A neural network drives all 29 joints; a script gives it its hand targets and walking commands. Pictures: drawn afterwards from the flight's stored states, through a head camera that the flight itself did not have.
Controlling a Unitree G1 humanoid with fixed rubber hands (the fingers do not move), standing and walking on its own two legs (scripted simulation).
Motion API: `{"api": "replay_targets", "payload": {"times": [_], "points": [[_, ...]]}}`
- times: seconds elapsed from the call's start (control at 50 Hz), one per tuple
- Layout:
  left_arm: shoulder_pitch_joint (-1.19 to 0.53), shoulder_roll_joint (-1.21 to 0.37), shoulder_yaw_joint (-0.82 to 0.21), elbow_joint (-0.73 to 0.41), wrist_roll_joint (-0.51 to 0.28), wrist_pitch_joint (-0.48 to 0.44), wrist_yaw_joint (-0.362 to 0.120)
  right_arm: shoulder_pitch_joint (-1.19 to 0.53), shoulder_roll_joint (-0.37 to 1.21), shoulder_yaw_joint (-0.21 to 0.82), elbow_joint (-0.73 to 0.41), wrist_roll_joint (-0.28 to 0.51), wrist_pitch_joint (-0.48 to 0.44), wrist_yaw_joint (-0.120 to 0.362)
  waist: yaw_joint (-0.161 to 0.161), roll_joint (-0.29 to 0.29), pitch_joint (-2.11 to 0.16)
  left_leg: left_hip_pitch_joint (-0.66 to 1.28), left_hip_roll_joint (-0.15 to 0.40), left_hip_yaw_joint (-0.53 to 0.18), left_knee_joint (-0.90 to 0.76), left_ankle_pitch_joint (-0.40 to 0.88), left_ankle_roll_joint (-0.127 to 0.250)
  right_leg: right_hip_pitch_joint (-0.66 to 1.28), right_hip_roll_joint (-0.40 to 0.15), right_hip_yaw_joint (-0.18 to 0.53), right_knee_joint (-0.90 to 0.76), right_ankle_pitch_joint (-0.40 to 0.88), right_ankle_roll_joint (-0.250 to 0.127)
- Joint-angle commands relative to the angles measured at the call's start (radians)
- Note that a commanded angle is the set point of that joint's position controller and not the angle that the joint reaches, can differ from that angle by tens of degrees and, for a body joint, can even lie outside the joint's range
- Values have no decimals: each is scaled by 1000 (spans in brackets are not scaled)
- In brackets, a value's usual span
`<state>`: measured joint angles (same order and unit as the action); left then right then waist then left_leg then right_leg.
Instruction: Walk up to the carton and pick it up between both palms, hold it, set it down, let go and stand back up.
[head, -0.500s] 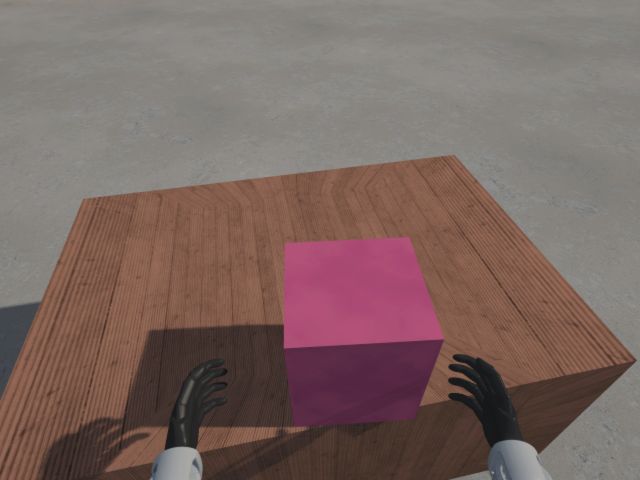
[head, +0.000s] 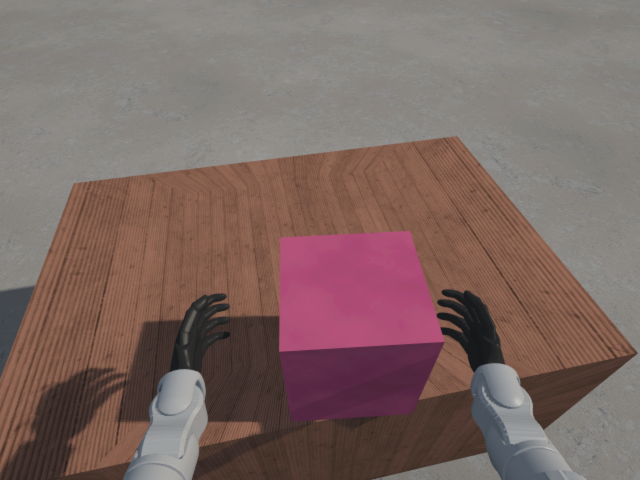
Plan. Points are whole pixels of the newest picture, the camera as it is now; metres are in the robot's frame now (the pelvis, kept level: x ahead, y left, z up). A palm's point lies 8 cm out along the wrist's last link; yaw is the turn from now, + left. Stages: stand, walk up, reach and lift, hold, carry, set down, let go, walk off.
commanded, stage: reach and lift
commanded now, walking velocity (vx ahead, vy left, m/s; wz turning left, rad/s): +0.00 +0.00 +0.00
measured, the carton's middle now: (348, 329) +0.39 -0.03 -0.10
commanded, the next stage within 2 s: none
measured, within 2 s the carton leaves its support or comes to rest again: neither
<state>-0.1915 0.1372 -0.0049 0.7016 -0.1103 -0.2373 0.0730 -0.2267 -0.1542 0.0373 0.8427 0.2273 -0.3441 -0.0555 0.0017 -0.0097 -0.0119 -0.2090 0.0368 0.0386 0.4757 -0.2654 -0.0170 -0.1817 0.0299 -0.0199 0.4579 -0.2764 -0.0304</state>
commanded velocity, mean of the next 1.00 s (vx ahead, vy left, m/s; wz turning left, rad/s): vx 0.00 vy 0.00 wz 0.00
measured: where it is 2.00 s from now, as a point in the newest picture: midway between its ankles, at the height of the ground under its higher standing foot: outside the picture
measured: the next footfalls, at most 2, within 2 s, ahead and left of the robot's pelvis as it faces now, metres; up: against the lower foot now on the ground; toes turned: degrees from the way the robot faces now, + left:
none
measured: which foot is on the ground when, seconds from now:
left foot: down 0.00-1.00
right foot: down 0.00-1.00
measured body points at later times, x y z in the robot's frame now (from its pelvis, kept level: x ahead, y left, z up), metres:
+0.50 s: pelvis -0.01 +0.00 +0.00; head +0.02 +0.01 +0.45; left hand +0.39 +0.18 +0.06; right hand +0.39 -0.19 +0.06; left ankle -0.01 +0.13 -0.74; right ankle -0.02 -0.10 -0.74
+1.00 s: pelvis -0.04 +0.00 -0.03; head +0.04 +0.01 +0.41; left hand +0.38 +0.17 -0.02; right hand +0.38 -0.20 -0.01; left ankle -0.01 +0.13 -0.74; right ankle -0.02 -0.10 -0.74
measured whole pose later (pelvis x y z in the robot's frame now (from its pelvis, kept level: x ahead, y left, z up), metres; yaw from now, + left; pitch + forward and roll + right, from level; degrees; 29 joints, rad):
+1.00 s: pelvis -0.04 +0.00 -0.03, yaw +0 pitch +22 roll -2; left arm -0.79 0.14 0.04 1.40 -0.16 -0.43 0.11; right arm -0.81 -0.18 -0.04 1.33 0.24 -0.36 -0.06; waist -0.03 0.03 -0.24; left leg -0.82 0.05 -0.01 0.70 -0.25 -0.02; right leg -0.77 0.04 -0.05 0.65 -0.26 -0.04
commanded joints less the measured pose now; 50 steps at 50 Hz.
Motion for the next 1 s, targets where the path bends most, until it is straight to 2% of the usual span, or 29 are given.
{"api": "replay_targets", "payload": {"times": [0.0, 0.04, 0.1, 0.16, 0.3, 0.32, 0.38, 0.4, 0.46, 0.48, 0.54, 0.56, 0.58, 0.62, 0.66, 0.68, 0.72, 0.74, 0.78, 0.82, 0.88, 0.92, 0.94, 0.98], "points": [[-357, 69, 19, -194, 2, -7, 4, -357, -143, -27, -158, 19, -18, -1, 0, 34, -353, 177, -31, -39, -16, 422, -40, -16, -5, 48, -72, 410, 31], [-399, 78, 38, -175, 2, 8, 2, -411, -163, -33, -175, 14, -8, -3, -1, -3, -387, 159, -34, -38, -16, 432, -35, 7, -2, 48, -64, 454, 43], [-463, 84, 54, -180, 18, 40, 6, -471, -164, -19, -184, 36, 18, -10, 6, 11, -420, 159, -37, -36, -23, 438, -33, 24, -4, 50, -70, 490, 51], [-507, 78, 64, -160, 16, 78, 2, -498, -172, -14, -166, 46, 55, -17, -1, -9, -435, 148, -37, -38, -26, 432, -24, 24, -2, 54, -69, 513, 61], [-685, 86, 83, -130, 22, 122, 2, -668, -196, -16, -109, 64, 109, -31, -12, 1, -543, 168, -30, -32, -14, 454, -31, -16, 7, 37, -74, 519, 58], [-702, 85, 79, -131, 21, 124, 7, -677, -187, -16, -105, 79, 113, -31, -9, 20, -556, 168, -32, -32, -8, 461, -36, -23, 6, 35, -77, 521, 56], [-768, 93, 90, -74, 24, 134, 9, -757, -207, -16, -67, 82, 128, -33, -6, 42, -599, 150, -31, -32, 5, 460, -42, -54, 5, 28, -76, 509, 53], [-800, 117, 99, -61, 24, 135, 13, -805, -215, -8, -80, 94, 132, -31, 12, 34, -618, 149, -29, -36, 7, 453, -34, -60, 10, 31, -66, 495, 57], [-878, 102, 76, -11, 3, 136, 29, -865, -226, -5, -31, 106, 147, -28, 5, 33, -648, 149, -29, -31, 22, 461, -39, -88, 15, 11, -61, 482, 56], [-913, 120, 88, 7, 6, 134, 32, -898, -242, -14, -9, 98, 151, -30, -3, 30, -669, 140, -26, -32, 26, 453, -38, -101, 14, 13, -57, 489, 59], [-923, 123, 107, 70, 16, 123, 28, -939, -236, 0, 10, 95, 147, -39, 3, 2, -728, 106, -27, -30, 48, 492, -37, -56, 16, 10, -35, 581, 64], [-923, 113, 99, 98, 21, 118, 26, -927, -228, 9, 53, 99, 145, -39, 2, 22, -730, 102, -27, -29, 44, 485, -38, -52, 13, 15, -31, 579, 68], [-930, 102, 102, 134, 17, 108, 21, -940, -221, 10, 75, 101, 142, -39, 1, 13, -732, 83, -28, -29, 48, 469, -34, -64, 9, 14, -27, 562, 64], [-936, 102, 104, 208, 37, 85, 12, -926, -213, 5, 180, 98, 135, -35, -12, 42, -682, 68, -23, -35, 54, 472, -46, -109, 8, 7, -31, 531, 55], [-912, 89, 122, 303, 52, 48, 6, -903, -188, 19, 258, 88, 116, -29, -1, 24, -644, 39, -20, -36, 61, 433, -35, -136, 4, 11, -27, 475, 49], [-918, 95, 126, 329, 52, 23, 2, -907, -173, 21, 262, 89, 99, -28, -7, 10, -632, 22, -22, -39, 69, 429, -30, -150, 5, 8, -18, 468, 55], [-920, 76, 123, 352, 50, -36, 6, -909, -173, 9, 271, 75, 55, -24, -12, 15, -658, 15, -17, -45, 83, 443, -44, -193, 6, -6, -8, 452, 52], [-928, 75, 118, 389, 50, -65, 6, -895, -167, -9, 308, 53, 34, -23, -31, 25, -659, 11, -17, -43, 99, 446, -48, -217, 6, -6, -1, 431, 52], [-932, 84, 129, 436, 57, -119, 7, -894, -170, -33, 334, 25, -2, -26, -26, 43, -658, -9, -20, -49, 120, 439, -55, -270, 4, -8, 12, 407, 40], [-1019, 105, 117, 434, 25, -176, 13, -951, -165, -71, 312, 9, -37, -27, -50, 47, -725, -63, -19, -47, 143, 367, -55, -327, 0, -14, 44, 332, 43], [-1114, 107, 62, 466, -27, -238, 37, -1030, -160, -92, 301, -5, -61, -14, -42, 91, -812, -105, -15, -49, 169, 291, -57, -424, -4, -20, 78, 223, 30], [-1140, 107, 26, 490, -61, -264, 48, -1028, -151, -90, 318, -4, -59, -1, -51, 96, -875, -115, -8, -56, 212, 281, -57, -497, 1, -29, 116, 178, 20], [-1146, 116, 26, 500, -75, -276, 49, -1030, -156, -83, 327, 3, -58, 3, -40, 96, -903, -136, -12, -59, 232, 293, -54, -500, -1, -26, 137, 194, 16], [-1119, 120, 25, 588, -83, -296, 44, -1025, -139, -53, 375, 14, -65, 1, -46, 59, -924, -214, -17, -49, 260, 274, -38, -489, -10, -14, 172, 201, 30]]}}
